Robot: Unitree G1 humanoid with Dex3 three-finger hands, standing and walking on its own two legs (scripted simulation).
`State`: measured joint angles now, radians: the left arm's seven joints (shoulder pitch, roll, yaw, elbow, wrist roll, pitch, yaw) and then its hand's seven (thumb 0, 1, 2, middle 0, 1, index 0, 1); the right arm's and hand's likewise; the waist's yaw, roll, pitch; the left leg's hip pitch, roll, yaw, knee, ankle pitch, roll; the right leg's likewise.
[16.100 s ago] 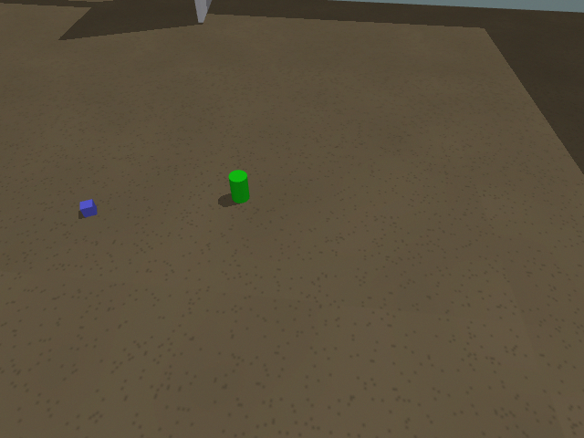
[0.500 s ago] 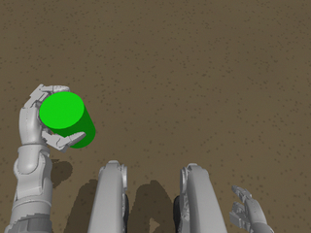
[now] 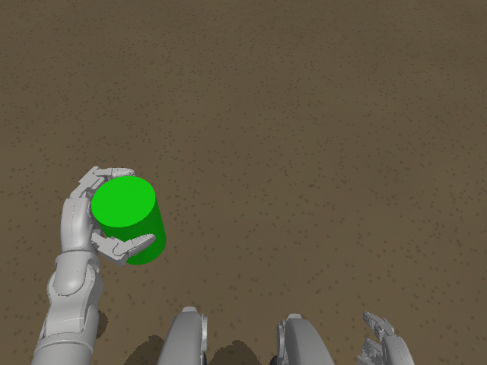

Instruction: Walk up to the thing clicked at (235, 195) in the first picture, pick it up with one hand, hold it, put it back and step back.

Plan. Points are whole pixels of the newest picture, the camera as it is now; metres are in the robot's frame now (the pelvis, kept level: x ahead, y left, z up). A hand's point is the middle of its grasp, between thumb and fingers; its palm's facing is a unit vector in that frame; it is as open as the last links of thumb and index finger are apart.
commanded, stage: lift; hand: left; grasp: from the side
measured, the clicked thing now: (133, 223) +0.35 +0.19 -0.01
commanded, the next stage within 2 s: hold in 0.98 s
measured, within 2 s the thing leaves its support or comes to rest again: neither
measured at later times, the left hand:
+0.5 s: hand (125, 185) +0.36 +0.18 +0.10, palm faces +0.15 -0.99 -0.04, open 11.9 cm
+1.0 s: hand (126, 173) +0.36 +0.17 +0.13, palm faces +0.16 -0.99 -0.03, open 11.9 cm
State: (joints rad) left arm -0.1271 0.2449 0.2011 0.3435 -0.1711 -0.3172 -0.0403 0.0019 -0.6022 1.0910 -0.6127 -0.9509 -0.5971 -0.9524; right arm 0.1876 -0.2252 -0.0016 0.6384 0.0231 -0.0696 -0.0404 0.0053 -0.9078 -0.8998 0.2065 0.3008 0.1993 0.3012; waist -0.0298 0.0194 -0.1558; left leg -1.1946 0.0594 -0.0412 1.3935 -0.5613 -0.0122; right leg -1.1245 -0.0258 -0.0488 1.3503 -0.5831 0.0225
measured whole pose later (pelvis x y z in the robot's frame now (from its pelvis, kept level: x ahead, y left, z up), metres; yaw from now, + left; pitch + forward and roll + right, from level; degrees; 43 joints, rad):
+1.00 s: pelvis +0.03 -0.01 +0.09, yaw +1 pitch +9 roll -1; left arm -0.12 0.18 0.14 0.42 -0.14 -0.34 0.00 0.00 -0.60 1.09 -0.61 -0.95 -0.60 -0.95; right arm 0.23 -0.21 0.00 0.69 -0.01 -0.02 -0.05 0.01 -0.92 -0.90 0.21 0.30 0.20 0.30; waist -0.02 0.01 -0.05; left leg -0.66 0.06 0.00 0.93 -0.43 -0.02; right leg -0.61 -0.02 -0.04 0.90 -0.44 0.02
